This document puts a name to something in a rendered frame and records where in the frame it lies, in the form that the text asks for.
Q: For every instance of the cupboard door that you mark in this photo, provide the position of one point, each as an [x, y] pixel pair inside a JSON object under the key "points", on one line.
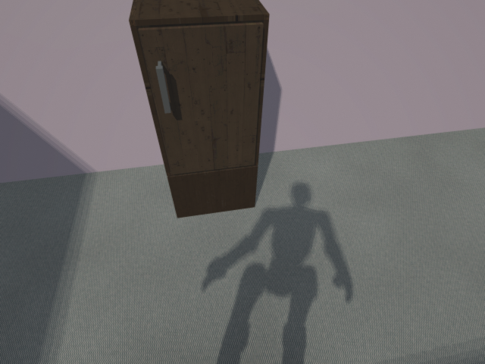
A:
{"points": [[212, 74]]}

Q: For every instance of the handle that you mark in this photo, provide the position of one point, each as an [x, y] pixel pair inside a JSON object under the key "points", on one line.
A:
{"points": [[163, 88]]}

